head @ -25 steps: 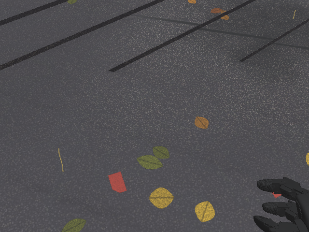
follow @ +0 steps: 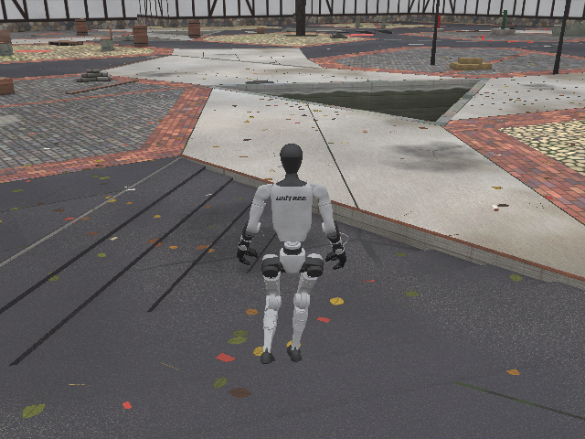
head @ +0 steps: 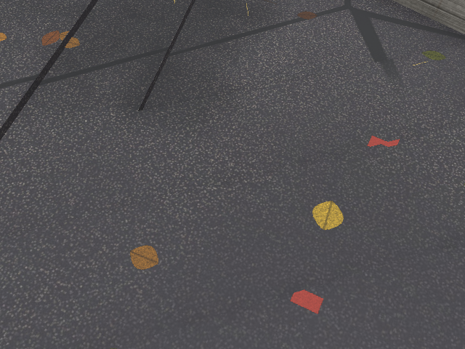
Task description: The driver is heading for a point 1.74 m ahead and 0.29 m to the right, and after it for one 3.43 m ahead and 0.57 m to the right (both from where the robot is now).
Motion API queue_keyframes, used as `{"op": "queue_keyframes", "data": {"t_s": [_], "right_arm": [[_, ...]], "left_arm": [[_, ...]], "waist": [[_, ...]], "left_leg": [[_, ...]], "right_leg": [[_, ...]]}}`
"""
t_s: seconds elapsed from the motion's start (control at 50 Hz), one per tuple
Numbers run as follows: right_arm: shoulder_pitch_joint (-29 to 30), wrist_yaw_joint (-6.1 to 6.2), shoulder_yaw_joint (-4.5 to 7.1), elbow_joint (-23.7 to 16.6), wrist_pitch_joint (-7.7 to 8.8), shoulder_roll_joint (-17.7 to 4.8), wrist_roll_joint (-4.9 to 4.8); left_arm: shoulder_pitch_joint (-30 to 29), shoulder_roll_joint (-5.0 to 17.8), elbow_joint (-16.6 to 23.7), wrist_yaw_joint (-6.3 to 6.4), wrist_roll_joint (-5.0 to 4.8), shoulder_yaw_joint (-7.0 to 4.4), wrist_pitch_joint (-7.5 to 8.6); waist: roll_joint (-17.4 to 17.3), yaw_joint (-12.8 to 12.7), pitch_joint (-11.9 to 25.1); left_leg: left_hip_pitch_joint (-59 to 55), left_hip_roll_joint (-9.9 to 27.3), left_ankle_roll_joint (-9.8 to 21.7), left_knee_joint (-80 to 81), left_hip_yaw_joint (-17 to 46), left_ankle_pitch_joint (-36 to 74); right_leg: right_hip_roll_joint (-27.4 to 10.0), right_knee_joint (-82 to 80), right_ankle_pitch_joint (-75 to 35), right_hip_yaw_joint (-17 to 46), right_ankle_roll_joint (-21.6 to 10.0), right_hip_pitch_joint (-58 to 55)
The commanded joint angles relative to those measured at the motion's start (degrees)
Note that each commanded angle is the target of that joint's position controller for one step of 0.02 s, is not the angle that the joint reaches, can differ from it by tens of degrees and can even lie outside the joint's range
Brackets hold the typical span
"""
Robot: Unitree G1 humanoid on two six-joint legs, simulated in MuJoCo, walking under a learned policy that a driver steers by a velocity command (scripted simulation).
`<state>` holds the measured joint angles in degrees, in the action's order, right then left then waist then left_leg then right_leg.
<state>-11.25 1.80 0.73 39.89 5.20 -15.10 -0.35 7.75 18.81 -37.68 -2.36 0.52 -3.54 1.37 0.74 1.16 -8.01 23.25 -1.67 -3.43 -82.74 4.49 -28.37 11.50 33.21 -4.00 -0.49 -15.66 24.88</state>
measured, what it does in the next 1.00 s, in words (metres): walks ahead: left foot, then right foot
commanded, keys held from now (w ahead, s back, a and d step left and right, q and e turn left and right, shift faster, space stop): shift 1.00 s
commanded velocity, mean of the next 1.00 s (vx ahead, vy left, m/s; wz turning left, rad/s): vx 0.06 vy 0.00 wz -0.20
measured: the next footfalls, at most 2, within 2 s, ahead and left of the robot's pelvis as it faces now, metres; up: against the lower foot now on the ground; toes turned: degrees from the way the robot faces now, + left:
left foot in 0.24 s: +0.30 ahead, +0.19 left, -0.02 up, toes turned -11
right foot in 0.58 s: +0.19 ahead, -0.04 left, -0.02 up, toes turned -7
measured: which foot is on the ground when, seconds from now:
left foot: up 0.00-0.22, down 0.24-1.00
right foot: down 0.00-0.24, up 0.26-0.56, down 0.58-1.00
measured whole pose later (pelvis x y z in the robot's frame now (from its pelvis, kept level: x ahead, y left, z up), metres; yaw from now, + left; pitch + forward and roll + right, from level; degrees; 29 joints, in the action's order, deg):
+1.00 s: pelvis +0.20 +0.08 -0.01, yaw -10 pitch +0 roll +1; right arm -12.0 1.1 2.7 48.0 0.2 -11.9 0.7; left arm 14.3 9.8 -45.9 1.7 0.3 -2.0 0.3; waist -0.5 1.3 -0.8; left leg 17.8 -0.2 -1.0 -30.9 1.3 -12.7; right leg 0.9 32.8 20.4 2.5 -0.6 11.9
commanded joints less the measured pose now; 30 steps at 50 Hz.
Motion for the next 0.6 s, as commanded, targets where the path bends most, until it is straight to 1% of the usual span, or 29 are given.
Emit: {"op": "queue_keyframes", "data": {"t_s": [0.02, 0.04, 0.06, 0.08, 0.1, 0.12, 0.14, 0.16, 0.18, 0.2, 0.22, 0.24, 0.26, 0.28, 0.3, 0.32, 0.34, 0.36, 0.38, 0.4, 0.42, 0.44, 0.46, 0.48, 0.52, 0.54, 0.56, 0.58, 0.6], "right_arm": [[-4.1, 0.14, 3.34, -4.5, -0.19, -13.1, 1.03], [-2.9, 0.01, 3.20, -4.9, -0.43, -12.3, 1.62], [-0.9, 0.01, 2.87, -6.0, -0.01, -10.7, 2.04], [0.6, -0.08, 2.14, -7.1, 0.50, -8.2, 2.23], [1.7, -0.35, 1.44, -7.3, 0.77, -5.8, 2.30], [3.0, -0.75, 1.08, -7.7, 0.90, -4.1, 2.04], [3.3, -1.17, 1.09, -7.9, 0.86, -3.7, 1.48], [4.0, -1.40, 1.31, -8.3, 0.64, -3.9, 1.08], [4.8, -1.40, 1.63, -8.9, 0.45, -4.2, 0.85], [4.7, -1.25, 2.10, -8.9, 0.53, -4.6, 0.80], [3.4, -1.08, 2.57, -8.4, 0.75, -4.8, 1.12], [2.2, -0.99, 2.74, -7.9, 1.07, -5.1, 1.74], [-0.8, -0.86, 2.74, -8.8, 1.19, -6.5, 3.41], [-4.1, -1.54, 2.83, -7.9, 0.63, -5.1, 3.12], [-2.9, -1.86, 3.86, -7.1, 0.16, -7.2, 1.81], [-0.2, -1.78, 4.10, -7.3, -0.77, -6.8, 1.53], [3.5, -1.31, 3.50, -8.2, -2.10, -5.8, 1.53], [6.9, -0.97, 2.82, -8.9, -3.22, -5.6, 1.73], [8.9, -0.75, 2.57, -8.8, -3.91, -5.6, 1.76], [9.7, -0.74, 2.45, -8.5, -4.24, -5.4, 1.77], [9.4, -0.72, 2.52, -7.8, -4.49, -5.2, 1.66], [8.4, -0.66, 2.53, -7.0, -4.68, -4.7, 1.33], [7.0, -0.62, 2.64, -6.0, -4.84, -4.4, 1.02], [5.2, -0.60, 2.75, -5.0, -4.96, -4.4, 0.81], [2.6, -0.66, 2.88, -3.5, -5.28, -4.8, 0.71], [2.6, -0.69, 2.76, -3.2, -5.46, -4.7, 0.51], [2.6, -0.73, 2.57, -2.8, -5.57, -4.3, 0.18], [0.1, -0.85, 2.33, -1.6, -5.33, -3.5, 0.02], [-0.3, -1.20, 2.00, -1.5, -4.74, -2.6, 0.53]], "left_arm": [[-4.0, 7.2, 7.8, 0.83, -1.51, -2.41, 1.43], [-2.9, 6.3, 6.4, 1.56, -1.39, -2.23, 1.32], [-0.1, 5.9, 4.7, 2.64, -1.10, -2.25, 1.41], [1.3, 5.4, 3.1, 3.92, -1.13, -2.19, 0.95], [1.1, 4.5, 2.5, 5.02, -1.25, -2.07, 0.06], [2.5, 4.0, 1.7, 5.72, -1.12, -1.97, -0.57], [3.3, 3.5, 1.2, 5.99, -1.00, -1.88, -0.94], [3.4, 3.0, 1.0, 5.94, -0.92, -1.82, -1.15], [3.3, 1.9, 1.0, 5.88, -0.98, -1.68, -1.18], [2.9, 0.4, 1.2, 5.90, -1.10, -1.41, -1.07], [3.0, -1.0, 1.1, 5.85, -1.10, -1.08, -0.87], [6.1, -3.6, 0.2, 5.47, -1.20, -0.58, -0.54], [10.4, -4.5, -0.3, 4.88, -1.59, -0.27, -0.10], [15.1, -0.6, -0.9, 4.21, -1.73, -1.18, 0.28], [15.2, 4.0, -0.8, 4.11, -2.02, -2.06, -0.06], [12.2, 5.6, -1.0, 4.68, -2.22, -2.59, -1.67], [10.2, 5.6, -0.9, 5.35, -2.22, -2.80, -3.73], [9.5, 4.3, -0.8, 5.64, -2.00, -2.62, -5.35], [9.3, 2.8, -0.5, 5.59, -1.49, -2.25, -6.11], [9.7, 1.4, -0.7, 5.47, -1.18, -1.91, -6.18], [9.8, 0.0, -0.8, 5.37, -0.88, -1.48, -5.83], [9.1, -1.4, -0.8, 5.14, -0.72, -0.91, -5.32], [7.8, -2.7, -0.6, 4.79, -0.57, -0.33, -4.76], [6.5, -3.4, -0.2, 4.46, -0.55, 0.06, -4.27], [6.2, -2.0, -0.4, 4.15, -0.70, -0.21, -3.75], [7.3, -1.7, -1.0, 4.01, -0.71, -0.41, -3.61], [9.1, -2.0, -1.9, 3.81, -0.58, -0.49, -3.48], [9.3, -1.3, -1.9, 3.71, 0.09, -0.59, -3.39], [9.6, 1.2, -1.1, 3.87, 1.00, -0.90, -3.24]], "waist": [[-9.5, 1.6, 12.1], [-8.1, 1.5, 10.2], [-5.9, 0.3, 10.0], [-3.5, -0.2, 10.7], [-0.6, -1.0, 12.4], [1.7, -2.2, 14.3], [3.2, -2.6, 15.2], [4.5, -2.6, 14.6], [5.1, -2.3, 13.4], [5.0, -1.2, 11.9], [4.4, 0.0, 10.8], [0.5, -0.4, 10.1], [-9.7, 0.0, 13.8], [-10.6, -0.6, 18.4], [-10.8, -1.1, 21.2], [-8.9, -0.7, 20.5], [-7.6, -1.4, 18.8], [-7.1, -2.7, 15.4], [-7.4, -3.8, 12.7], [-7.9, -4.4, 11.9], [-8.2, -4.2, 12.5], [-8.6, -3.3, 13.5], [-9.4, -2.0, 14.6], [-10.3, -0.7, 15.3], [-10.9, 0.5, 15.2], [-10.5, -0.2, 14.3], [-9.8, -1.4, 13.0], [-8.4, -1.5, 12.0], [-4.4, -1.1, 11.8]], "left_leg": [[13.7, 4.3, -1.0, 9.2, 3.9, 2.4], [10.4, 5.3, -1.5, 13.8, 2.7, 2.8], [8.3, 4.2, -2.1, 18.6, 0.8, 7.3], [5.2, 3.0, -2.5, 28.4, -1.3, 15.0], [-1.0, 1.1, -2.3, 37.1, -3.2, 24.1], [-6.0, -0.8, -2.3, 41.6, -4.3, 32.5], [-9.0, -1.7, -2.3, 44.6, -4.0, 37.0], [-10.5, -1.6, -2.0, 47.0, -3.1, 38.4], [-11.1, -0.8, -1.4, 50.0, -1.6, 39.1], [-11.8, 0.6, -0.6, 54.7, 0.1, 40.8], [-14.1, 1.7, 0.4, 58.3, 0.2, 43.2], [-17.5, 5.1, 1.9, 60.4, 0.9, 48.8], [-26.7, 17.7, 9.6, 54.7, 10.1, 76.9], [-30.3, 24.3, 16.5, 52.0, 17.4, 87.7], [-30.0, 26.6, 19.5, 53.9, 22.0, 74.8], [-26.4, 23.9, 19.1, 56.7, 21.5, 56.3], [-19.5, 22.0, 18.3, 60.0, 20.8, 38.4], [-10.3, 19.7, 17.5, 63.1, 19.2, 28.2], [-4.3, 16.9, 16.6, 65.1, 15.8, 22.9], [-1.3, 13.8, 15.1, 66.1, 11.7, 20.9], [-1.2, 11.7, 14.1, 66.0, 8.7, 20.8], [-2.5, 10.4, 13.8, 65.6, 6.8, 21.5], [-4.3, 10.2, 13.9, 65.1, 6.3, 21.6], [-6.2, 11.1, 14.6, 64.9, 7.3, 20.6], [-8.4, 12.7, 15.8, 64.4, 9.9, 15.9], [-7.6, 12.7, 15.5, 64.0, 10.4, 12.7], [-5.0, 12.0, 14.3, 63.7, 10.1, 9.0], [-1.7, 10.6, 11.6, 63.3, 9.4, 5.9], [2.4, 8.6, 8.2, 59.8, 6.9, 4.4]], "right_leg": [[-22.4, -15.1, -15.3, 31.8, -6.7, -16.4], [-19.7, -13.9, -22.0, 27.2, -5.4, -9.8], [-16.1, -12.3, -26.1, 23.0, -4.2, -6.0], [-12.2, -11.5, -24.1, 18.3, -2.5, -2.9], [-8.5, -10.3, -19.7, 14.5, -0.4, 0.0], [-7.4, -9.5, -13.4, 14.0, 1.5, 1.4], [-7.6, -8.9, -6.7, 14.9, 2.6, 1.9], [-8.2, -8.1, -1.1, 16.3, 3.2, 2.2], [-8.7, -6.5, 3.8, 18.2, 3.8, 1.9], [-8.8, -3.8, 8.7, 19.6, 4.9, 1.1], [-8.2, 0.4, 12.3, 19.5, 6.5, 0.9], [-5.4, 8.6, 22.4, 17.0, 9.2, 2.5], [0.0, 27.3, 45.5, 14.7, 13.3, 10.8], [-0.2, 38.7, 49.7, 15.2, 15.9, 16.4], [-2.7, 44.1, 43.7, 15.0, 18.0, 19.0], [-5.5, 46.2, 38.9, 13.7, 19.0, 19.1], [-6.9, 47.7, 35.1, 12.5, 19.7, 17.0], [-7.4, 48.0, 32.0, 10.8, 20.1, 12.8], [-7.8, 45.6, 29.2, 8.2, 20.2, 9.9], [-8.6, 40.5, 27.2, 5.8, 20.1, 6.7], [-9.4, 34.1, 25.8, 4.0, 20.1, 4.4], [-10.4, 27.8, 25.4, 3.0, 20.1, 2.0], [-11.4, 22.2, 25.7, 2.7, 20.0, -0.5], [-11.9, 17.6, 26.4, 2.6, 19.6, -2.0], [-11.7, 9.6, 26.2, 2.2, 18.7, -4.9], [-11.4, 3.7, 23.5, 1.7, 17.7, -7.6], [-10.7, -3.3, 19.0, 0.8, 16.2, -11.9], [-11.2, -7.2, 16.0, 1.9, 14.6, -15.8], [-16.7, -8.4, 13.8, 8.0, 12.1, -19.5]]}}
